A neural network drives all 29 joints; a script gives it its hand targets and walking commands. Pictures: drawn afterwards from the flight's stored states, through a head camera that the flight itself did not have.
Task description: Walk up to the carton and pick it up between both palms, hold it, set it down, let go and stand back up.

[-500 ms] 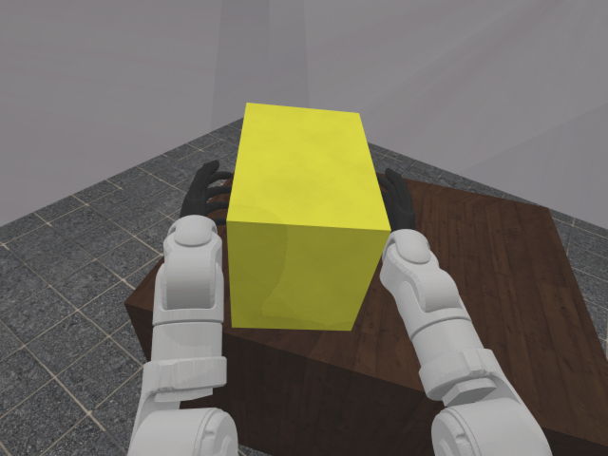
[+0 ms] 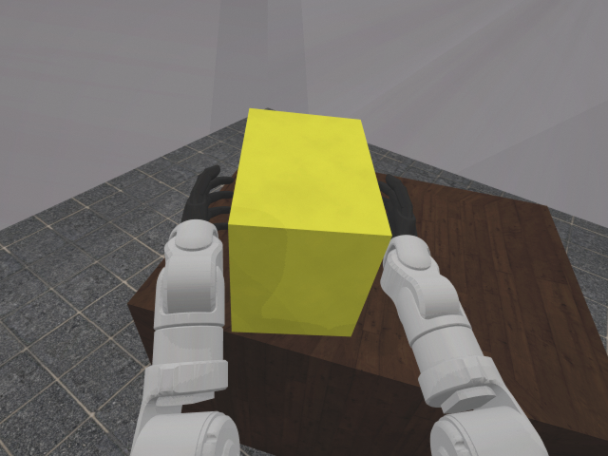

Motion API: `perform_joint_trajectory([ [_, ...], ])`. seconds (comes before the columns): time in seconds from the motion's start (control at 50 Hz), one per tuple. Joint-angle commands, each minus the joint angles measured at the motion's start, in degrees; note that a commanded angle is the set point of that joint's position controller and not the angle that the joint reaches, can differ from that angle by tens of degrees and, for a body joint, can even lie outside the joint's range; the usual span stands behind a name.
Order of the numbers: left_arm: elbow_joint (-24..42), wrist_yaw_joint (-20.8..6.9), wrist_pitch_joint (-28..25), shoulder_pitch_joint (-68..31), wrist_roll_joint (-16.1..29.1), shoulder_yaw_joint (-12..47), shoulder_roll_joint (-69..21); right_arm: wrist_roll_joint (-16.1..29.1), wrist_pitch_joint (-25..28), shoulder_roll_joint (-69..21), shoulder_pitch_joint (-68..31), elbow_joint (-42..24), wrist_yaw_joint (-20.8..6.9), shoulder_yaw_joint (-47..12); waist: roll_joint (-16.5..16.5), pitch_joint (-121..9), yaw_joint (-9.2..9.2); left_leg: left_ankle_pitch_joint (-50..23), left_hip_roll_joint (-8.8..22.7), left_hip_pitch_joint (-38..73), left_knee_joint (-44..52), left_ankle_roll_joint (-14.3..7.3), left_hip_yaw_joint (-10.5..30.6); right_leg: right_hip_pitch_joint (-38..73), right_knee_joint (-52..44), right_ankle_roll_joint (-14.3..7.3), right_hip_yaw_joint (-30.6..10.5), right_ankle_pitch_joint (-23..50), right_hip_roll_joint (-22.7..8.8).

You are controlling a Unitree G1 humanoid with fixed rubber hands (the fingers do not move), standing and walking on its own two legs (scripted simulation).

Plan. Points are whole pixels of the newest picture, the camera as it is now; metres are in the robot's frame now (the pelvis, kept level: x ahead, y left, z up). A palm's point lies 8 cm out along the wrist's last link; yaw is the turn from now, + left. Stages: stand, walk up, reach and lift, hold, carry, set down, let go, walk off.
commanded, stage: hold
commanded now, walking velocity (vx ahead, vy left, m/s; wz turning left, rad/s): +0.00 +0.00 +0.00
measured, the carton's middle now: (299, 220) +0.41 +0.00 +0.15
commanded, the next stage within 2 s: set down in 0.94 s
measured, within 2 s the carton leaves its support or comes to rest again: neither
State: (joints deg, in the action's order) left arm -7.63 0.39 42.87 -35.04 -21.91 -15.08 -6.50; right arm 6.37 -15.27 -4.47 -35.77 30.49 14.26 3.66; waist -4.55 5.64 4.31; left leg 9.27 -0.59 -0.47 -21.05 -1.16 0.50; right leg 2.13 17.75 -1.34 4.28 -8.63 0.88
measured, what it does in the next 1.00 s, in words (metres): stands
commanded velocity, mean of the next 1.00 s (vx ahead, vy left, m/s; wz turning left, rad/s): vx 0.00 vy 0.00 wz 0.00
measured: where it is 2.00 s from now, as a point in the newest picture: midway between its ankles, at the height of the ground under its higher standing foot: outside the picture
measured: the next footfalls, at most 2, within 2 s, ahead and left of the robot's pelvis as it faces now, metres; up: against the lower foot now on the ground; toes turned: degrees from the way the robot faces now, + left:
none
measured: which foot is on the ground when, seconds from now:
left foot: down 0.00-1.00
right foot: down 0.00-1.00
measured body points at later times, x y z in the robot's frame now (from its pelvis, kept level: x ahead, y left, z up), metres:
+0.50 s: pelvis +0.01 -0.01 +0.00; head -0.03 +0.03 +0.45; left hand +0.38 +0.13 +0.17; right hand +0.37 -0.13 +0.17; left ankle +0.04 +0.10 -0.75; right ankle +0.03 -0.10 -0.75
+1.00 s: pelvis +0.00 +0.00 +0.00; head -0.03 +0.03 +0.45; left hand +0.38 +0.14 +0.18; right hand +0.37 -0.12 +0.17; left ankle +0.04 +0.10 -0.75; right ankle +0.03 -0.10 -0.75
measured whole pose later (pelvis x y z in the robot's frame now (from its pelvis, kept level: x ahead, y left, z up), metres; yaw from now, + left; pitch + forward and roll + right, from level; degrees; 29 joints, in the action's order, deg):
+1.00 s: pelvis +0.00 +0.00 +0.00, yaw +1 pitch -11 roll -1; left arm -5.7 0.2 42.7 -34.4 -21.7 -14.5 -6.2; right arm 6.4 -14.3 -4.6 -35.3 29.2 14.5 3.0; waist -4.5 5.8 4.8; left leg 9.4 -0.5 -0.9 -21.3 -1.1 0.9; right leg 2.2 17.3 -1.4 4.9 -8.6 1.0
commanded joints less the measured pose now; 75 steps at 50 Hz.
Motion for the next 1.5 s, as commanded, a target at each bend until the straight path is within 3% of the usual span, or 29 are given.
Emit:
perform_joint_trajectory([
  [0.0, 7.56, -6.78, -5.91, -41.22, 10.69, 29.57, -32.36, 2.61, 6.70, -28.82, -53.06, -21.30, -7.95, -20.89, 8.04, -29.12, 0.86, -10.58, 1.33, 7.70, 2.75, 1.01, 0.14, 2.85, -2.09, 1.87, 1.39, 3.81, 1.34],
  [0.18, 7.30, -7.36, -5.60, -39.09, 9.58, 27.95, -30.91, 2.39, 6.57, -28.51, -49.93, -19.48, -7.17, -21.31, 6.41, -28.23, 1.52, -10.40, 0.56, 6.93, 2.48, 0.77, -0.37, 4.49, -2.31, 2.58, 1.03, 6.64, 0.70],
  [0.42, 11.41, -8.13, -5.51, -36.35, 9.97, 29.52, -29.87, 5.36, 6.07, -30.10, -48.47, -25.09, -5.37, -26.23, 5.89, -29.08, 1.23, -14.94, -0.85, 6.65, 1.21, 0.64, -0.32, 8.82, -1.03, 4.11, -0.08, 18.29, -0.06],
  [0.62, 10.54, -8.41, -4.77, -38.02, 9.59, 28.81, -29.22, 3.97, 4.97, -29.13, -47.84, -22.81, -6.08, -23.50, 6.58, -25.28, 1.42, -8.88, -0.25, 5.40, 3.22, 0.48, -0.67, 5.68, -2.23, 3.26, 0.53, 8.85, 0.13],
  [0.92, 9.37, -7.86, -4.95, -38.23, 9.76, 28.78, -30.61, 2.76, 6.37, -27.70, -49.03, -22.00, -6.98, -21.96, 6.93, -27.60, 1.81, -12.37, 0.91, 8.18, 2.24, 1.22, -0.14, 4.08, -2.17, 2.39, 1.46, 6.61, 1.03],
  [0.98, 12.04, -8.66, -3.69, -36.20, 12.02, 32.59, -32.53, 4.30, 5.35, -28.67, -47.59, -25.48, -5.25, -24.93, 6.70, -30.75, 3.20, -17.44, -0.05, 11.10, 0.24, 1.96, 0.02, 6.16, -1.62, 3.49, 1.04, 15.10, 1.75],
  [1.04, 13.29, -8.58, -4.49, -36.79, 11.86, 32.81, -32.45, 5.00, 5.61, -28.71, -48.69, -27.60, -4.84, -26.18, 7.44, -30.63, 2.80, -18.85, -0.32, 9.97, -0.12, 2.24, 0.16, 6.75, -1.14, 3.84, 1.02, 17.59, 1.73],
  [1.22, 1.46, -9.95, -9.24, -34.73, 5.03, 22.29, -28.75, -3.81, 12.11, -26.23, -45.61, -16.24, -8.79, -15.32, 7.36, -17.77, -0.39, 4.87, 0.23, 2.67, 6.65, -0.23, -2.29, 0.62, -3.51, 2.85, 2.90, -4.12, -0.12],
  [1.28, 0.38, -10.11, -11.43, -34.08, 4.81, 21.89, -28.87, -5.88, 15.39, -26.88, -44.77, -14.70, -9.52, -14.15, 6.75, -19.13, -0.80, 3.78, 0.22, 3.19, 6.76, -0.57, -2.73, 1.73, -3.32, 2.80, 3.18, -2.48, -0.14],
  [1.42, -0.05, -9.13, -18.11, -33.51, 6.62, 25.27, -30.68, -9.56, 22.30, -27.05, -42.48, -13.03, -9.44, -15.01, 4.93, -25.13, 0.87, -5.46, 0.30, 7.21, 4.51, 0.43, -2.37, 3.76, -2.58, 2.83, 3.39, 7.73, 0.31],
  [1.44, -6.75, -10.02, -18.85, -32.22, 6.30, 25.38, -29.90, -10.84, 22.49, -27.09, -39.17, -9.72, -9.33, -10.99, 3.78, -20.50, 2.09, 1.89, 0.21, 2.82, 6.29, 0.26, -4.57, 2.18, -3.84, 4.04, 3.73, 2.90, -0.59],
  [1.46, -5.94, -10.52, -19.92, -33.58, 6.54, 24.58, -30.47, -11.65, 23.26, -27.24, -40.68, -11.40, -9.61, -10.44, 2.96, -22.40, 1.54, 3.31, 0.18, 1.85, 7.36, -0.11, -4.79, 3.17, -3.45, 4.17, 3.95, 2.62, -0.53],
  [1.48, -5.92, -10.50, -20.75, -33.99, 6.61, 25.16, -30.11, -11.94, 23.97, -27.47, -40.50, -11.32, -9.71, -10.70, 2.94, -23.73, 2.10, 2.23, 0.27, 1.85, 7.10, 0.03, -4.72, 4.26, -3.08, 4.12, 3.88, 4.65, -0.61],
])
